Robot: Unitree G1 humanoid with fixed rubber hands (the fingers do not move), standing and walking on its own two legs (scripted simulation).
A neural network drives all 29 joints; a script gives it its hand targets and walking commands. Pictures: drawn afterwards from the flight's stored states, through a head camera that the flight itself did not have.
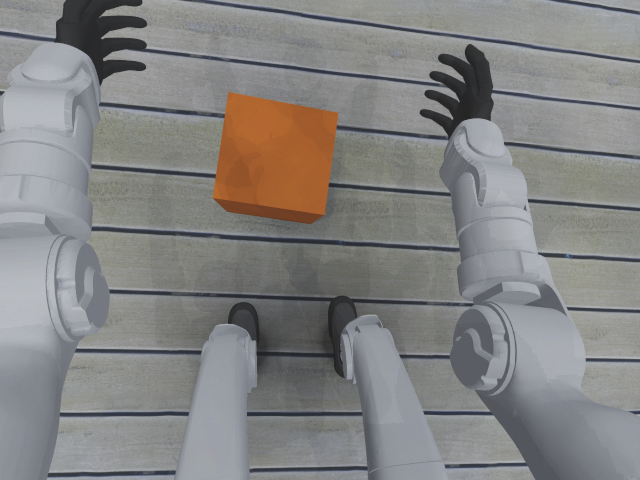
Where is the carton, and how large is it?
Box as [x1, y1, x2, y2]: [213, 92, 337, 223]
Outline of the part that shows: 228,92 213,198 227,211 306,223 311,223 323,215 337,113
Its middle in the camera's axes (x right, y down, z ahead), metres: -0.10 -0.16 +0.85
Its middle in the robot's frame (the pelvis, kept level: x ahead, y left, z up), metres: +0.54 +0.01 -0.53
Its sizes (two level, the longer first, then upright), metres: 0.210 0.200 0.250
